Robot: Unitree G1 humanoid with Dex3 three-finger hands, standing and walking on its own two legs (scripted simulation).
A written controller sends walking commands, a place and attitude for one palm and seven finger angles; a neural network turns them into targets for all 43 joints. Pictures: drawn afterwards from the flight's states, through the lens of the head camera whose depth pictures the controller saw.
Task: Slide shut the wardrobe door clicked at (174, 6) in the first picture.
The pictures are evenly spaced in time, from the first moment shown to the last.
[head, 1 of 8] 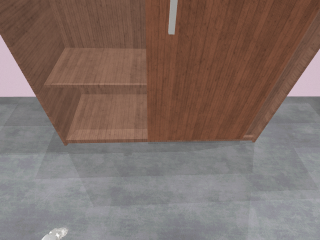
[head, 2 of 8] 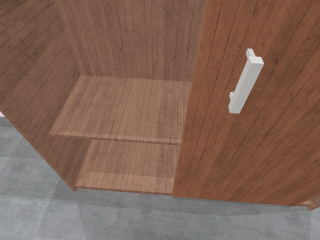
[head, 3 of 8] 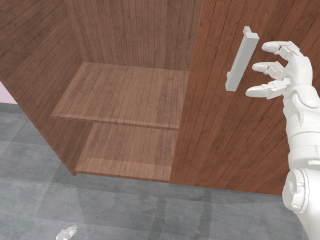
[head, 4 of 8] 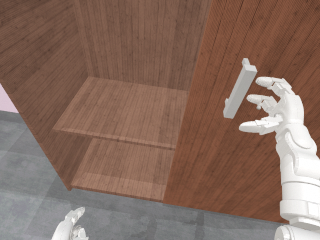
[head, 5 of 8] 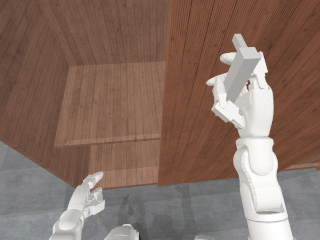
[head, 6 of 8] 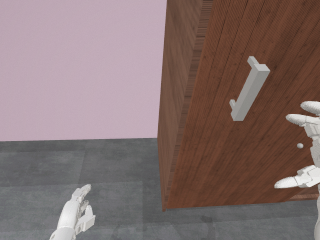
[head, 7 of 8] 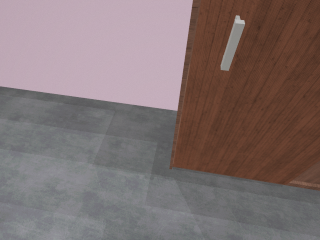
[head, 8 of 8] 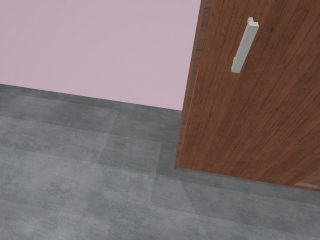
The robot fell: no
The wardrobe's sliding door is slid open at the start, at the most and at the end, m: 0.61 0.61 0.00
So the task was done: yes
